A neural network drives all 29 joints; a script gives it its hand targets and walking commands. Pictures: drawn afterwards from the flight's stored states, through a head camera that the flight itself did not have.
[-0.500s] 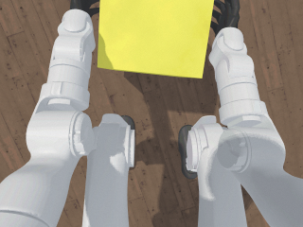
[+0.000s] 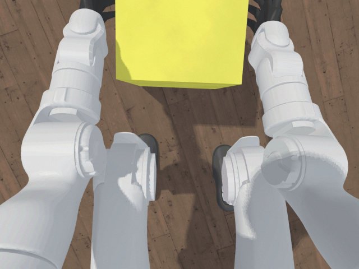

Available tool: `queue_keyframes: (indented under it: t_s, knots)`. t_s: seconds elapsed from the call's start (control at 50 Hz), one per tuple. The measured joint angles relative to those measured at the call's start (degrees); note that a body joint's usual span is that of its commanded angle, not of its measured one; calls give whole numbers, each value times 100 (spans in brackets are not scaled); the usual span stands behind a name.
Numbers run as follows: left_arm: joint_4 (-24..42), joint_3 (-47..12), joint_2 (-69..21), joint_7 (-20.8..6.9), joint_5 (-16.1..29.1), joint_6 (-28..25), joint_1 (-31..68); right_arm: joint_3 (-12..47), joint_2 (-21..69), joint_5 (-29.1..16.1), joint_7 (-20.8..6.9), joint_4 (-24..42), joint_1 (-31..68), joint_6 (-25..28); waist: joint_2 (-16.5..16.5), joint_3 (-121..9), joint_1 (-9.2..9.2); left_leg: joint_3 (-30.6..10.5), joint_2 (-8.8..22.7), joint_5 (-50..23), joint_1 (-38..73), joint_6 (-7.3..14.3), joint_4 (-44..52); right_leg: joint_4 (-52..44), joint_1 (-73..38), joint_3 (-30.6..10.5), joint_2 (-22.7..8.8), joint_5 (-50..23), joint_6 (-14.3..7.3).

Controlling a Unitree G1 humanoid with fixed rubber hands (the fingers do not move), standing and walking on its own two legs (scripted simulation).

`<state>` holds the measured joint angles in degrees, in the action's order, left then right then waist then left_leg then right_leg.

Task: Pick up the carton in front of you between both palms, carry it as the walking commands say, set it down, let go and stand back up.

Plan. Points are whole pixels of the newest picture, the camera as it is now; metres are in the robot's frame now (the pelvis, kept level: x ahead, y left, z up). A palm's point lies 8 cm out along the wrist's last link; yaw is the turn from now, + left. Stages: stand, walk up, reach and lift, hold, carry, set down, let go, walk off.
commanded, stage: set down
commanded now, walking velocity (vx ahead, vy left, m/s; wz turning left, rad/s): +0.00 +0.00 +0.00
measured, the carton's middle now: (180, 38) +0.51 +0.05 -0.24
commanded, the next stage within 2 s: let go in 1.94 s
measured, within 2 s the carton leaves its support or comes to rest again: rests again in 0.02 s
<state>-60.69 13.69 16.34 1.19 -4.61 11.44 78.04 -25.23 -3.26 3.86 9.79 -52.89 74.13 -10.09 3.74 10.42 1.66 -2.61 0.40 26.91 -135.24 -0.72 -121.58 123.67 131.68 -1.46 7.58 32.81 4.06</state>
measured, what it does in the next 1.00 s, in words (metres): stands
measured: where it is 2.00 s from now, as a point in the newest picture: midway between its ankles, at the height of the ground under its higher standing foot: (186, 184)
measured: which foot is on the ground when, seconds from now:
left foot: down 0.00-1.00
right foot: down 0.00-1.00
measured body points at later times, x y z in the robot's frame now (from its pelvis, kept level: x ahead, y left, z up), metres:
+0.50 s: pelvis +0.00 +0.00 -0.01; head +0.34 +0.04 +0.27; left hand +0.53 +0.21 -0.17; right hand +0.54 -0.10 -0.17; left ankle +0.13 +0.13 -0.34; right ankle +0.11 -0.12 -0.34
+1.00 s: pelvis +0.01 +0.00 +0.00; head +0.37 +0.04 +0.26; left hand +0.54 +0.26 -0.17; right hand +0.54 -0.14 -0.17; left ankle +0.13 +0.13 -0.34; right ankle +0.11 -0.12 -0.34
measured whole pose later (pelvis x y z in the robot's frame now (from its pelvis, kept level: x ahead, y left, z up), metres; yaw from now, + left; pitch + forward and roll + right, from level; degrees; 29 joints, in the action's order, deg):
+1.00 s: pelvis +0.01 +0.00 +0.00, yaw +1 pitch +37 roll -2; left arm -61.3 5.4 27.0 1.5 11.0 1.5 76.0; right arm -9.2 -14.8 -11.4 8.5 -51.5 70.5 -3.0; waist 1.0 17.7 0.5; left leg -2.4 -0.7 29.5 -131.6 -0.5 -124.1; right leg 126.3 126.8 -1.5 6.3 36.7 4.5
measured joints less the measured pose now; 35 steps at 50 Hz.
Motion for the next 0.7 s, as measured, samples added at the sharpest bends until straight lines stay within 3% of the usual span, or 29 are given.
queue_keyframes:
  t_s: [0.24,0.54,0.62,0.7]
  knots:
    - [-312,-205,134,-252,213,-118,213,42,-275,-26,-228,-344,194,120,-42,357,31,1,-24,37,156,-24,-127,157,-151,4,-11,58,-24]
    - [-504,282,190,-586,-165,-350,356,-147,-312,216,-517,-518,344,277,64,620,55,-52,14,47,286,-50,-205,208,-254,53,41,19,-42]
    - [-642,292,207,-555,-145,-514,400,-42,-376,155,-549,-585,349,403,53,688,50,-45,15,62,310,-32,-224,213,-296,44,41,39,-3]
    - [-864,28,424,-203,162,-814,383,481,-573,-239,-382,-833,448,598,-14,986,-23,-38,-6,90,409,-25,-249,224,-437,35,16,95,43]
